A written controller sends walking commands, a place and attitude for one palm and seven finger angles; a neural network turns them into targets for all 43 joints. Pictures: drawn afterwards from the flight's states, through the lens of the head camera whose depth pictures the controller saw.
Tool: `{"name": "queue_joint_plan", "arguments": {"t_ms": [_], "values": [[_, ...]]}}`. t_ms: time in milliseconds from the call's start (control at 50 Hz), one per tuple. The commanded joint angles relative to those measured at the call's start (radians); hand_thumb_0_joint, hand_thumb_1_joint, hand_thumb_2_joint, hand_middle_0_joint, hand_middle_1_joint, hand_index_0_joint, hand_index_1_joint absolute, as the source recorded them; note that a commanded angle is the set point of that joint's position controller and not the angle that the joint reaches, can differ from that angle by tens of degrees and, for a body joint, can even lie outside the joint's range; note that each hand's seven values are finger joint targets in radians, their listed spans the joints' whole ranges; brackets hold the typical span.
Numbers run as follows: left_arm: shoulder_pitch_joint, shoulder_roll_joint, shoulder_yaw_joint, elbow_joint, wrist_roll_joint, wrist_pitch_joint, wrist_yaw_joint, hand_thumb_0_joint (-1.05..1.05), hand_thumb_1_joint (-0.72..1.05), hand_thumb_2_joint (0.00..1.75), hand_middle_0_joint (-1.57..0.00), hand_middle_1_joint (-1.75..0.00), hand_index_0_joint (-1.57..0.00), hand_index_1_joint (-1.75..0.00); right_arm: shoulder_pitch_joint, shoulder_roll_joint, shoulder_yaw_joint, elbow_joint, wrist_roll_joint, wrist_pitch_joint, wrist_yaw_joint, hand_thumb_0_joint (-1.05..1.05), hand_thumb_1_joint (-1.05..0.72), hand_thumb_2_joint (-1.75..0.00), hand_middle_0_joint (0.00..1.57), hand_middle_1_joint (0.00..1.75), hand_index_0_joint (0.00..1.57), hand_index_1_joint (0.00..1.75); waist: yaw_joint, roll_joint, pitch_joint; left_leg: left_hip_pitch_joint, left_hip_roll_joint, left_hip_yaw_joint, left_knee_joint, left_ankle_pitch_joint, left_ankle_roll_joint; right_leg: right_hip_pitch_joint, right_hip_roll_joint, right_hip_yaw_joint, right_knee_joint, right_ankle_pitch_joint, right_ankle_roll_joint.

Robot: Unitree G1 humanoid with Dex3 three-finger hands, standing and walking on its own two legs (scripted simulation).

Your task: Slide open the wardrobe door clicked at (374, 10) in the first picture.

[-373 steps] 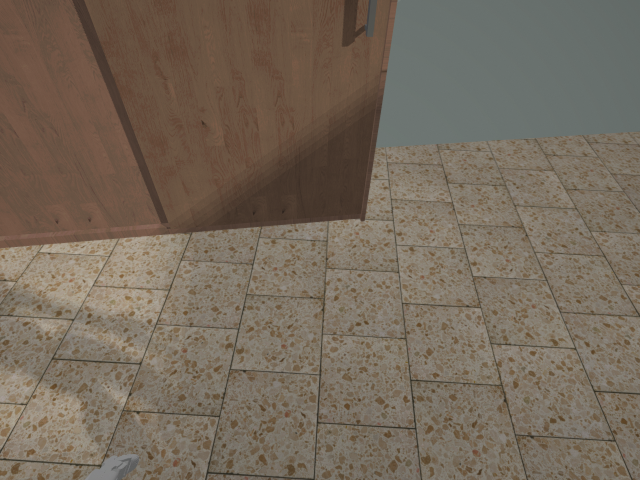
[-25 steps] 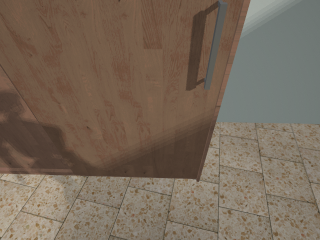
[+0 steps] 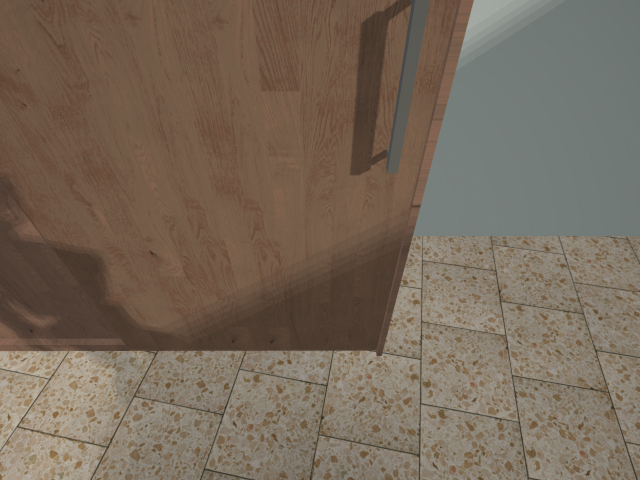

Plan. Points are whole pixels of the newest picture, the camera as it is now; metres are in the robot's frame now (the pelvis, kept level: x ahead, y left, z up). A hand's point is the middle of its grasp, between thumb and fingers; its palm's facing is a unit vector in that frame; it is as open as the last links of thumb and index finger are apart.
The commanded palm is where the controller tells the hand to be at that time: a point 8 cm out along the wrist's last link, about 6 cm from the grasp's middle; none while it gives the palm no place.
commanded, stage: look again from close up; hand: right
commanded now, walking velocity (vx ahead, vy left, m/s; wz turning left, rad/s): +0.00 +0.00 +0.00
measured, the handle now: (402, 92) +0.63 -0.10 +0.19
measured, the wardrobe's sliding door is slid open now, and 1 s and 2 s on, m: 0.00 0.00 0.00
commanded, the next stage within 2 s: shuffle to correct the standing spot in 1.02 s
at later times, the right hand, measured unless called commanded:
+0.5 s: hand out of the picture +0.09 -0.19 -0.16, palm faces -0.02 +0.96 -0.29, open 7.4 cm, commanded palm none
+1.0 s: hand out of the picture +0.12 -0.18 -0.15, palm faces -0.03 +0.96 -0.29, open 7.4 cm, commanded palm none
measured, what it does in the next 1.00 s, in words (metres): shifts its weight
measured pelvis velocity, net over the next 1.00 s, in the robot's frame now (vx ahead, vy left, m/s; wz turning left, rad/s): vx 0.05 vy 0.03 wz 0.00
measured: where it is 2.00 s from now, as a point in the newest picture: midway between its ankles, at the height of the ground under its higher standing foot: outside the picture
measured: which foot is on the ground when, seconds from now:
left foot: down 0.00-1.00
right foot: down 0.00-1.00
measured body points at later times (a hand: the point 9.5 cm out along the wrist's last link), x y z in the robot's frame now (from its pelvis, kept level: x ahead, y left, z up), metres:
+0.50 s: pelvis +0.05 +0.02 +0.01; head +0.06 +0.03 +0.46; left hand +0.09 +0.28 -0.15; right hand +0.09 -0.24 -0.14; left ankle +0.08 +0.17 -0.73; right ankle +0.04 -0.09 -0.73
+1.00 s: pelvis +0.05 +0.03 +0.01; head +0.06 +0.04 +0.46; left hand +0.10 +0.31 -0.14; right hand +0.12 -0.23 -0.13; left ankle +0.08 +0.17 -0.73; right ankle +0.04 -0.09 -0.73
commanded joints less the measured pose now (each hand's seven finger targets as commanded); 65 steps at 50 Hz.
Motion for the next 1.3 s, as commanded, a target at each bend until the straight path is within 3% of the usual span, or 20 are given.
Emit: {"name": "queue_joint_plan", "arguments": {"t_ms": [0, 60, 140, 340, 440, 680, 1100, 1140, 1160, 1220, 1280], "values": [[0.009, 0.170, 0.035, -0.045, -0.003, -0.017, 0.007, 0.00, 0.90, 0.90, -0.20, -0.30, -0.20, -0.30, 0.026, -0.146, -0.030, -0.051, -0.001, -0.027, -0.018, 0.00, -0.90, -0.90, 0.20, 0.30, 0.20, 0.30, 0.009, -0.029, 0.051, 0.032, 0.029, -0.049, -0.081, -0.125, 0.051, -0.098, -0.129, 0.172, -0.238, -0.261, 0.006], [0.007, 0.172, 0.034, -0.042, -0.004, -0.017, 0.005, 0.00, 0.90, 0.90, -0.20, -0.30, -0.20, -0.30, 0.018, -0.154, -0.028, -0.049, 0.000, -0.028, -0.019, 0.00, -0.90, -0.90, 0.20, 0.30, 0.20, 0.30, 0.009, -0.053, 0.055, 0.039, 0.032, -0.047, -0.087, -0.124, 0.047, -0.096, -0.129, 0.176, -0.252, -0.270, 0.006], [0.006, 0.181, 0.035, -0.043, -0.003, -0.014, 0.003, 0.00, 0.90, 0.90, -0.20, -0.30, -0.20, -0.30, 0.006, -0.166, -0.029, -0.051, 0.000, -0.028, -0.020, 0.00, -0.90, -0.90, 0.20, 0.30, 0.20, 0.30, 0.009, -0.022, 0.064, 0.035, 0.037, -0.053, -0.100, -0.132, 0.047, -0.094, -0.123, 0.176, -0.244, -0.260, 0.005], [0.005, 0.195, 0.024, -0.019, -0.008, -0.029, 0.006, 0.00, 0.90, 0.90, -0.20, -0.30, -0.20, -0.30, -0.053, -0.199, -0.024, -0.052, 0.012, -0.042, -0.024, 0.00, -0.90, -0.90, 0.20, 0.30, 0.20, 0.30, 0.018, 0.017, -0.027, 0.105, 0.060, -0.054, -0.084, 0.126, 0.053, 0.047, -0.121, 0.117, -0.174, 0.092, 0.015], [-0.009, 0.204, 0.021, -0.006, -0.007, -0.030, 0.008, 0.00, 0.90, 0.90, -0.20, -0.30, -0.20, -0.30, -0.085, -0.215, -0.025, -0.052, 0.015, -0.045, -0.025, 0.00, -0.90, -0.90, 0.20, 0.30, 0.20, 0.30, 0.019, 0.015, -0.064, 0.141, 0.063, -0.054, -0.074, 0.217, 0.055, 0.094, -0.125, 0.102, -0.162, 0.187, 0.022], [-0.048, 0.219, 0.012, 0.011, -0.005, -0.023, 0.006, 0.00, 0.90, 0.90, -0.20, -0.30, -0.20, -0.30, -0.150, -0.243, -0.024, -0.055, 0.016, -0.043, -0.020, 0.00, -0.90, -0.90, 0.20, 0.30, 0.20, 0.30, 0.020, 0.014, -0.015, 0.135, 0.062, -0.076, -0.136, 0.141, 0.054, 0.096, -0.123, 0.094, -0.200, 0.100, 0.033], [-0.042, 0.240, 0.004, 0.032, -0.006, -0.028, 0.008, 0.00, 0.90, 0.90, -0.20, -0.30, -0.20, -0.30, -0.153, -0.253, -0.022, -0.033, 0.018, -0.040, -0.015, 0.00, -0.90, -0.90, 0.20, 0.30, 0.20, 0.30, 0.018, -0.003, -0.021, 0.155, 0.053, -0.072, -0.169, 0.089, 0.051, 0.111, -0.136, 0.097, -0.244, 0.077, 0.036], [-0.005, 0.163, -0.015, 0.055, -0.002, -0.019, 0.006, 0.00, 0.90, 0.90, -0.20, -0.30, -0.20, -0.30, -0.108, -0.177, -0.005, -0.007, 0.019, -0.032, -0.017, 0.00, -0.90, -0.90, 0.20, 0.30, 0.20, 0.30, 0.018, 0.013, -0.026, 0.150, 0.053, -0.066, -0.173, 0.012, 0.040, 0.118, -0.131, 0.083, -0.237, 0.015, 0.045], [0.017, 0.150, -0.019, 0.060, 0.000, -0.013, 0.004, 0.00, 0.90, 0.90, -0.20, -0.30, -0.20, -0.30, -0.090, -0.166, -0.002, -0.002, 0.018, -0.026, -0.017, 0.00, -0.90, -0.90, 0.20, 0.30, 0.20, 0.30, 0.017, 0.012, -0.020, 0.138, 0.051, -0.070, -0.173, -0.074, 0.041, 0.112, -0.124, 0.077, -0.235, -0.054, 0.046], [0.045, 0.149, -0.013, 0.066, 0.006, -0.002, 0.001, 0.00, 0.90, 0.90, -0.20, -0.30, -0.20, -0.30, -0.063, -0.168, -0.010, -0.002, 0.011, -0.014, -0.011, 0.00, -0.90, -0.90, 0.20, 0.30, 0.20, 0.30, 0.014, 0.025, 0.051, 0.053, 0.039, -0.090, -0.173, -0.280, 0.049, 0.072, -0.117, 0.079, -0.231, -0.243, 0.036], [0.062, 0.137, -0.012, 0.062, 0.006, -0.003, 0.002, 0.00, 0.90, 0.90, -0.20, -0.30, -0.20, -0.30, -0.033, -0.156, -0.017, -0.008, 0.009, -0.014, -0.005, 0.00, -0.90, -0.90, 0.20, 0.30, 0.20, 0.30, 0.010, 0.027, 0.116, 0.008, 0.033, -0.109, -0.159, -0.328, 0.063, 0.022, -0.117, 0.082, -0.219, -0.294, 0.024]]}}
